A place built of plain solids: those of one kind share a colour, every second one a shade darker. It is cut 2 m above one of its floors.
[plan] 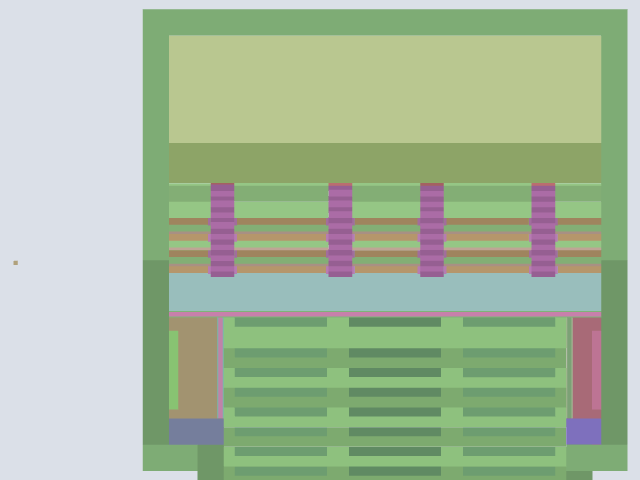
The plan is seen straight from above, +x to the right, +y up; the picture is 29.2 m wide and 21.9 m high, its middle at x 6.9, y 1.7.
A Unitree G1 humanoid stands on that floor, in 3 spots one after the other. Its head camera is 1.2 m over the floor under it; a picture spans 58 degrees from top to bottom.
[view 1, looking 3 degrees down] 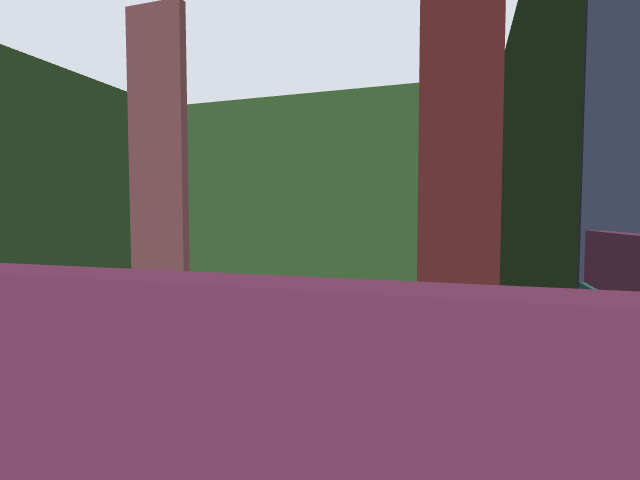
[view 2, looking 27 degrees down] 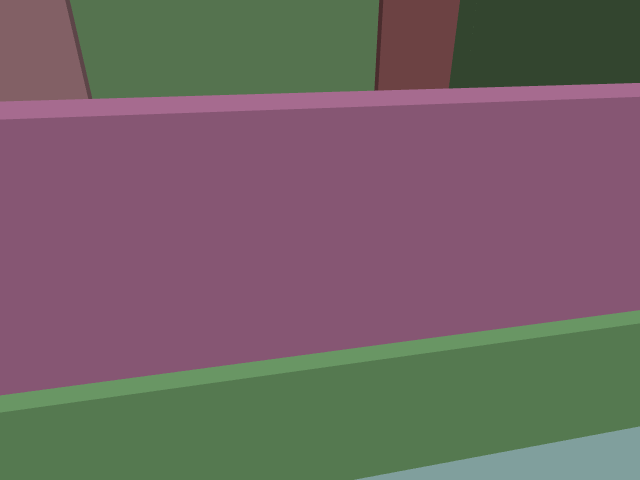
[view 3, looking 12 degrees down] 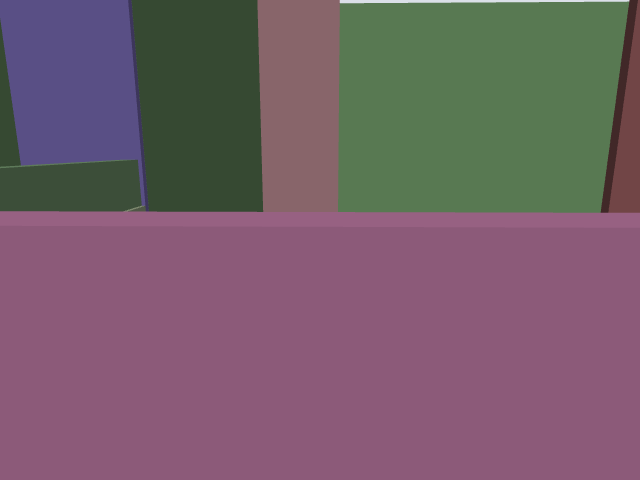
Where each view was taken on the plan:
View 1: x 3.83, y -0.76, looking -72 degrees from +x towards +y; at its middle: wall_plaster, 19.77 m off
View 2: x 10.64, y -0.76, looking -101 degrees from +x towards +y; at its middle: rail_front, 0.94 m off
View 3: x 15.72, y -0.76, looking -89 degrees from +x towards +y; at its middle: rail_front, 0.84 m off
